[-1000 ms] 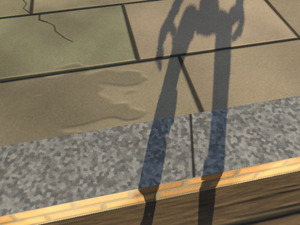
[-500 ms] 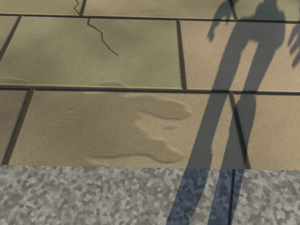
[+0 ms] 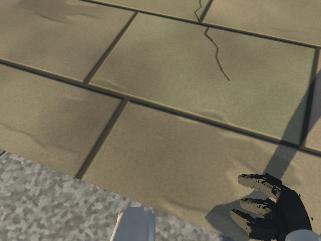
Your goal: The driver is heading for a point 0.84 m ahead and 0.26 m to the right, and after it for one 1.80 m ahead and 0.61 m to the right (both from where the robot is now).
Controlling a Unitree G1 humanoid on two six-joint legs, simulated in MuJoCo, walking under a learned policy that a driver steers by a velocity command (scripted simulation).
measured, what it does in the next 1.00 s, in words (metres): climbs, turning right: left foot 0.16 m higher, then right foot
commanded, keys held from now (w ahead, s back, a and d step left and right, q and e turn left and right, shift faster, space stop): w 0.12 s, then w+e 0.88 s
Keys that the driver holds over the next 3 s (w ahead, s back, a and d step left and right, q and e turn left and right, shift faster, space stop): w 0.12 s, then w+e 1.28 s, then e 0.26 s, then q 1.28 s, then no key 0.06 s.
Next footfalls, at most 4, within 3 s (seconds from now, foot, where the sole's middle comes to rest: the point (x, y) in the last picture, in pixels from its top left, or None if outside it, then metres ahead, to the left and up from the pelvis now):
0.12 left None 0.27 0.12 -0.62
0.70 right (184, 206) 0.50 0.00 -0.62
1.12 left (173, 123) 0.88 0.05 -0.62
1.62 right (248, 121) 0.89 -0.28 -0.62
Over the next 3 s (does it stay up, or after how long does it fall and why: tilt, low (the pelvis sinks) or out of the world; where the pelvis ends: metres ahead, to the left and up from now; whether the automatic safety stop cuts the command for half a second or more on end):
stays up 0.85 -0.15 0.14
